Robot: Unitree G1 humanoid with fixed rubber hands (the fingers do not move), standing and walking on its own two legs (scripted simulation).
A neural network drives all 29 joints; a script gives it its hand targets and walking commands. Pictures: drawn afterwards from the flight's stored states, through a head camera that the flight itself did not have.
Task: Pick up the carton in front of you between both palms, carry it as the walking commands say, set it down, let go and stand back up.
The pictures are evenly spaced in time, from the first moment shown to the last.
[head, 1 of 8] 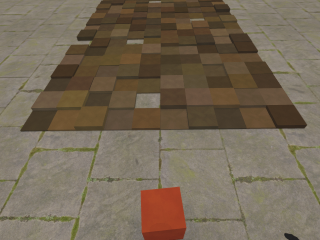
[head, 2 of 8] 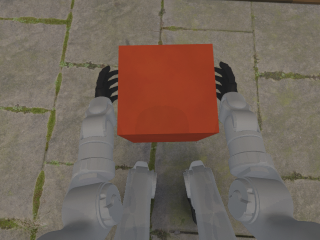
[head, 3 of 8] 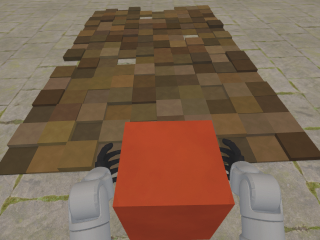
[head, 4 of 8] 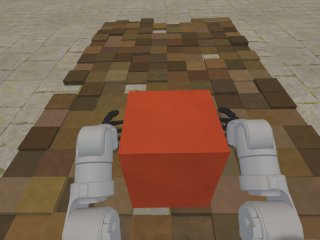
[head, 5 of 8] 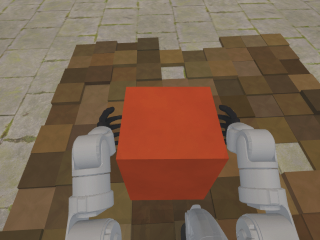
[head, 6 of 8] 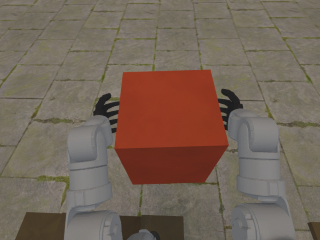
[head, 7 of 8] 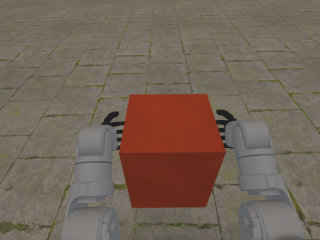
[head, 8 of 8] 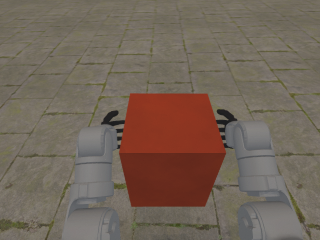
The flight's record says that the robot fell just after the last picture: no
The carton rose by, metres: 0.81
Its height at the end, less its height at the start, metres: +0.68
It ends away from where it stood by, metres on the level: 5.22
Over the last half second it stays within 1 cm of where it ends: yes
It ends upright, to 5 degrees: yes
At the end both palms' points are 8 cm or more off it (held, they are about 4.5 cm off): no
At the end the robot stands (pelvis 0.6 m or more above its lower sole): yes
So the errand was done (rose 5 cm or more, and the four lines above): no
